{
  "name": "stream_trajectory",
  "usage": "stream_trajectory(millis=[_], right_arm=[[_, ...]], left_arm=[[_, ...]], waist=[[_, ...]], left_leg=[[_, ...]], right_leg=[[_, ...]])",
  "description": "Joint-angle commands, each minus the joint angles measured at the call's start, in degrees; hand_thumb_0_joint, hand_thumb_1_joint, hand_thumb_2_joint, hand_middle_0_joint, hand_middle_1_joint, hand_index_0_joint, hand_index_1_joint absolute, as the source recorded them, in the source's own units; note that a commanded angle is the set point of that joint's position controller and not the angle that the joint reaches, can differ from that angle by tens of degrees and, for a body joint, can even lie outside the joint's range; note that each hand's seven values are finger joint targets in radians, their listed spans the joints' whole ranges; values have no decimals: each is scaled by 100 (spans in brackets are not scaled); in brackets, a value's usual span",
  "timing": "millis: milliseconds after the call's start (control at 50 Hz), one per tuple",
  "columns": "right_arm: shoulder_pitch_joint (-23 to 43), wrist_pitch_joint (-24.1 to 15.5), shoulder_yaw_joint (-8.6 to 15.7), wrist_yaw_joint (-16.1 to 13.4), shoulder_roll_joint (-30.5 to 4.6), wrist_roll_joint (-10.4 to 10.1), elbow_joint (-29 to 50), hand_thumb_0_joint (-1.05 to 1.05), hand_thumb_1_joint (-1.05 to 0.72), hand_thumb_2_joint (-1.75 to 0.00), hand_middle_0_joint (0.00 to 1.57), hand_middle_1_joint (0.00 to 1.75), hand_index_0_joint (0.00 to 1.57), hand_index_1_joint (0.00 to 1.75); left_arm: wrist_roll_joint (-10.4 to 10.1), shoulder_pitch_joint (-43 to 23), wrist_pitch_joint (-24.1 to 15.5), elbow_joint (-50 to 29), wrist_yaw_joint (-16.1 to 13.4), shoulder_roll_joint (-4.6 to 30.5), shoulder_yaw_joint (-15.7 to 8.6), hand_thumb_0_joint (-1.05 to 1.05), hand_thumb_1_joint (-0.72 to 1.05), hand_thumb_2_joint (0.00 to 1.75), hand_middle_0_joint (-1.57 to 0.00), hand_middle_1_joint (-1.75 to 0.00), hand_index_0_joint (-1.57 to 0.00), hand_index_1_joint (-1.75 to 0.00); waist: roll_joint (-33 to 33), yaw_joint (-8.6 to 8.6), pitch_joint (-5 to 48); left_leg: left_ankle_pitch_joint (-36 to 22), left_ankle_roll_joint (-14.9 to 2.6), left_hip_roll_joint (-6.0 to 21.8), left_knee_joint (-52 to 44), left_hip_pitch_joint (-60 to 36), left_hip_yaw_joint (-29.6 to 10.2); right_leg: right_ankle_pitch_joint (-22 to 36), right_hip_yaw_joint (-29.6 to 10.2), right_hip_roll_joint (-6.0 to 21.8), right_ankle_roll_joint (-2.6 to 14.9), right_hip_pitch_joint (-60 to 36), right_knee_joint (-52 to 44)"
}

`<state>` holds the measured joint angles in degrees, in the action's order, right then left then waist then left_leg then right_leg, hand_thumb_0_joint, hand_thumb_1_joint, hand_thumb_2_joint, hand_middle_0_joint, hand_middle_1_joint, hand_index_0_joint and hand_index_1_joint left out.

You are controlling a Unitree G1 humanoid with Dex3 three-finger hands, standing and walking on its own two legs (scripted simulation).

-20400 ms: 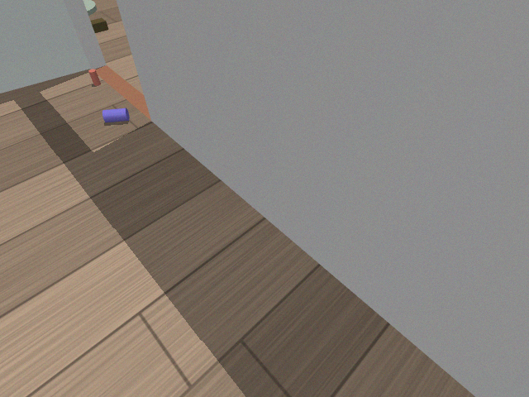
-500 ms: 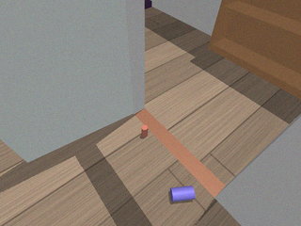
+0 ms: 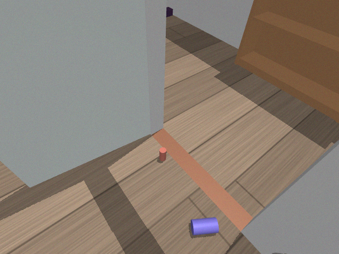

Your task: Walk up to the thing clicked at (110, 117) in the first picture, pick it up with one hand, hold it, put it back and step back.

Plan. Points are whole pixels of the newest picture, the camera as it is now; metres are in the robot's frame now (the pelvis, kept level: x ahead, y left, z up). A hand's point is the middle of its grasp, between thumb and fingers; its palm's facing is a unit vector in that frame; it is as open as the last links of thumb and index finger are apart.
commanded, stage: walk up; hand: right
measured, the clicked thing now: (204, 226) +0.38 -0.23 -0.74
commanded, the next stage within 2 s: stand in 0.56 s
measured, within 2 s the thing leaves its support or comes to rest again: neither
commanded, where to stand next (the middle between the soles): -0.01 +0.00 m, yaw +1 degrees
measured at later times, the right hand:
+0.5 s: hand out of the picture +0.09 -0.25 -0.15, palm faces -0.02 +0.94 -0.35, open 7.4 cm
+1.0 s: hand out of the picture +0.07 -0.24 -0.15, palm faces -0.03 +0.94 -0.34, open 7.4 cm
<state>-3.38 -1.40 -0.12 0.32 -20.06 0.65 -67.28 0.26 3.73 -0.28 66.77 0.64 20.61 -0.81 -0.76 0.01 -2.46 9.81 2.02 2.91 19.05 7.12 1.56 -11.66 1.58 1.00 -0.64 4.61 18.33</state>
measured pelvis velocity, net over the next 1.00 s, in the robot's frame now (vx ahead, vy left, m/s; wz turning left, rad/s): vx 0.00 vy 0.01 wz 0.00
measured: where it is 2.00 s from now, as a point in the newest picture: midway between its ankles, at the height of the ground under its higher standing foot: outside the picture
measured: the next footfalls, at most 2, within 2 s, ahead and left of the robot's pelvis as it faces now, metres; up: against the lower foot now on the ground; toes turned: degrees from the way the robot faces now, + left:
none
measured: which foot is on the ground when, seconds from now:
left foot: down 0.00-1.00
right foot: down 0.00-1.00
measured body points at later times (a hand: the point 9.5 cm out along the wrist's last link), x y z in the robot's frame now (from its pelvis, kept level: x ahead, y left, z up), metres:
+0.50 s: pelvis +0.00 +0.00 +0.00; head +0.01 +0.01 +0.45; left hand +0.07 +0.30 -0.14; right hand +0.09 -0.30 -0.13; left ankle +0.01 +0.14 -0.75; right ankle -0.02 -0.12 -0.75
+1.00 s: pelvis +0.00 +0.01 +0.00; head +0.01 +0.01 +0.45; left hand +0.08 +0.31 -0.13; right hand +0.08 -0.29 -0.13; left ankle +0.01 +0.14 -0.75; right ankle -0.02 -0.12 -0.75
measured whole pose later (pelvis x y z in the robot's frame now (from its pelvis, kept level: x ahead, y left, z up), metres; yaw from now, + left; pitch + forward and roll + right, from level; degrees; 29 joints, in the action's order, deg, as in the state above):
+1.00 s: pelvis +0.00 +0.01 +0.00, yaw +0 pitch -2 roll +0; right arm -5.3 -0.7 -0.3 0.5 -19.8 0.7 -65.3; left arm 0.8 4.6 -0.5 65.8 0.3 20.2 -0.4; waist -0.5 -0.2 -2.8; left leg 8.8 1.4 2.3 17.6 6.7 2.0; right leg -10.5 1.2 1.6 -1.3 4.3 16.8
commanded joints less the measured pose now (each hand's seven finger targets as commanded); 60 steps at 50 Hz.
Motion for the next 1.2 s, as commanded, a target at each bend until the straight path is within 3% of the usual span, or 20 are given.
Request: stream_trajectory(millis=[0, 500, 560, 700, 760, 1040, 1100, 1180], right_arm=[[294, -104, 237, -109, -1245, -21, 341, 0, -90, -90, 20, 30, 20, 30], [218, -57, 280, -100, -1196, -1, 434, 0, -90, -90, 20, 30, 20, 30], [193, -30, 265, -102, -1192, -18, 477, 0, -90, -90, 20, 30, 20, 30], [109, -37, 241, -90, -1179, -18, 530, 0, -90, -90, 20, 30, 20, 30], [138, -36, 238, -94, -1219, -21, 527, 0, -90, -90, 20, 30, 20, 30], [5, -32, 209, -76, -1205, -20, 549, 0, -90, -90, 20, 30, 20, 30], [23, -39, 221, -79, -1245, -18, 577, 0, -90, -90, 20, 30, 20, 30], [19, -41, 218, -84, -1237, -13, 578, 0, -90, -90, 20, 30, 20, 30]], left_arm=[[-11, -301, -97, -364, -58, 1205, -202, 0, 90, 90, -20, -30, -20, -30], [5, -125, -105, -433, -72, 1167, -196, 0, 90, 90, -20, -30, -20, -30], [34, -146, -119, -484, -99, 1173, -187, 0, 90, 90, -20, -30, -20, -30], [25, -155, -146, -470, -102, 1193, -183, 0, 90, 90, -20, -30, -20, -30], [27, -126, -127, -455, -95, 1151, -172, 0, 90, 90, -20, -30, -20, -30], [29, -110, -123, -439, -75, 1152, -156, 0, 90, 90, -20, -30, -20, -30], [41, -86, -143, -445, -80, 1157, -159, 0, 90, 90, -20, -30, -20, -30], [39, -68, -123, -450, -83, 1177, -178, 0, 90, 90, -20, -30, -20, -30]], waist=[[160, 24, 465], [78, 23, 345], [228, -8, 324], [49, -7, 609], [143, -34, 481], [125, -9, 326], [77, -8, 473], [141, -14, 444]], left_leg=[[-961, -203, 506, -255, -122, -413], [-873, -205, 445, -216, -159, -396], [-1039, -215, 503, -255, -138, -414], [-1237, -237, 553, -244, -321, -433], [-987, -231, 551, -326, -264, -442], [-639, -244, 525, -423, -88, -458], [-895, -275, 547, -323, -204, -451], [-890, -279, 547, -359, -220, -445]], right_leg=[[1011, -425, 636, 168, -55, -249], [846, -441, 612, 175, 79, -348], [1219, -500, 713, 115, 57, -365], [1378, -475, 743, 102, -136, -317], [1082, -475, 715, 91, -38, -351], [711, -501, 695, 84, 45, -416], [1005, -509, 737, 70, -14, -394], [927, -495, 734, 101, 9, -346]])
